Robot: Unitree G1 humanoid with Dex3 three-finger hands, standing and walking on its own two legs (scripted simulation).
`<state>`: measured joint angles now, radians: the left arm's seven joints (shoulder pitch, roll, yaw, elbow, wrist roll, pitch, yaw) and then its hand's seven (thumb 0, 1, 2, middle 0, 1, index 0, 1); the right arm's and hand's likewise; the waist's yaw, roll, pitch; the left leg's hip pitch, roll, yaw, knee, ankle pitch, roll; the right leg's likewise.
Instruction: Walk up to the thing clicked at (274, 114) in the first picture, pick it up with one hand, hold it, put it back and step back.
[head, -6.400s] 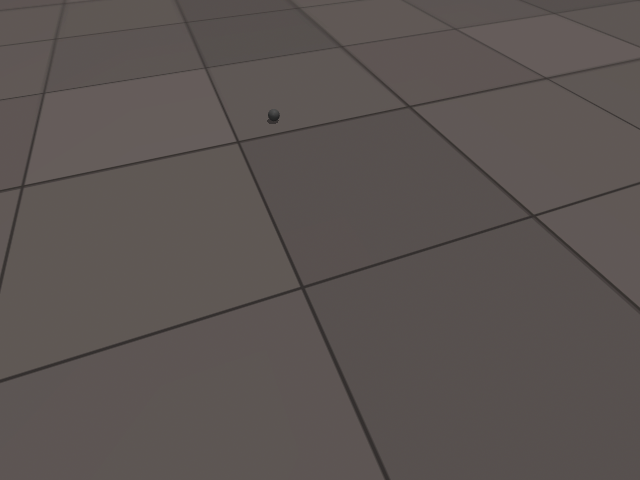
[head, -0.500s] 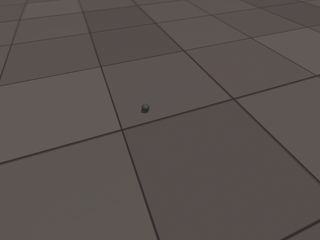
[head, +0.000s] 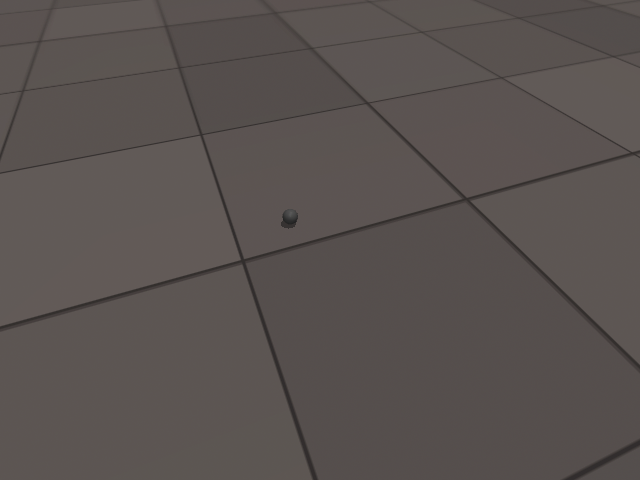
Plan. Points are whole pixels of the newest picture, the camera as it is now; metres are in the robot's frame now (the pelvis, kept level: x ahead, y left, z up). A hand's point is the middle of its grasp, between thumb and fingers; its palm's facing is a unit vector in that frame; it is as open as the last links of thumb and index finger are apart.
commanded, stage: stand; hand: left
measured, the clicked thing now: (290, 216) +1.44 +0.20 -0.75
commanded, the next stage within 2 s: walk up in 0.88 s
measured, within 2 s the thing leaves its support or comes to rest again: neither
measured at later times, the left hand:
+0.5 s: hand out of the picture +0.08 +0.25 -0.16, palm faces -0.03 -0.94 -0.34, open 7.4 cm
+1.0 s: hand out of the picture +0.09 +0.26 -0.15, palm faces -0.04 -0.94 -0.34, open 7.4 cm
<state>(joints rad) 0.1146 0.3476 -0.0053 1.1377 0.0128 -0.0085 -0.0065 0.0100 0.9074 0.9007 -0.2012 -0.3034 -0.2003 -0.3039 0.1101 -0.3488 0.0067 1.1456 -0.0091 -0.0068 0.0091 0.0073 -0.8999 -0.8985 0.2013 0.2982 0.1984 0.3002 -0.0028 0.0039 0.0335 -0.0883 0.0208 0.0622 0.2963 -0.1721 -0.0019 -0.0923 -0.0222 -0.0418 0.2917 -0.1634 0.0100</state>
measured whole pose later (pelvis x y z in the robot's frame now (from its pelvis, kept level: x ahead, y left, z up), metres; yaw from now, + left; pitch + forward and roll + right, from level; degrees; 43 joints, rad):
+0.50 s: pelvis +0.01 +0.00 +0.00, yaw +0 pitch -2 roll +0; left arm 0.12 0.35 -0.01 1.13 0.01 -0.01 -0.01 0.01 0.91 0.90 -0.20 -0.30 -0.20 -0.30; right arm 0.11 -0.35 0.01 1.14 -0.01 -0.01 0.01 0.01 -0.90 -0.90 0.20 0.30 0.20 0.30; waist 0.00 0.00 0.04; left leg -0.09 0.02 0.06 0.30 -0.18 0.00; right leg -0.09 -0.02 -0.04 0.29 -0.17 0.01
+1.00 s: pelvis +0.02 +0.00 -0.01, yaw -1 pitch -1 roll +0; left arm 0.18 0.38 0.05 1.08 0.04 -0.01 -0.06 0.01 0.91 0.90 -0.20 -0.30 -0.20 -0.30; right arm 0.18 -0.37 -0.06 1.08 -0.03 -0.04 0.05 0.01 -0.90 -0.90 0.20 0.30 0.20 0.30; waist 0.00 0.00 0.00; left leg -0.10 0.02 0.08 0.38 -0.29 0.05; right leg -0.23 -0.03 -0.04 0.64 -0.44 -0.02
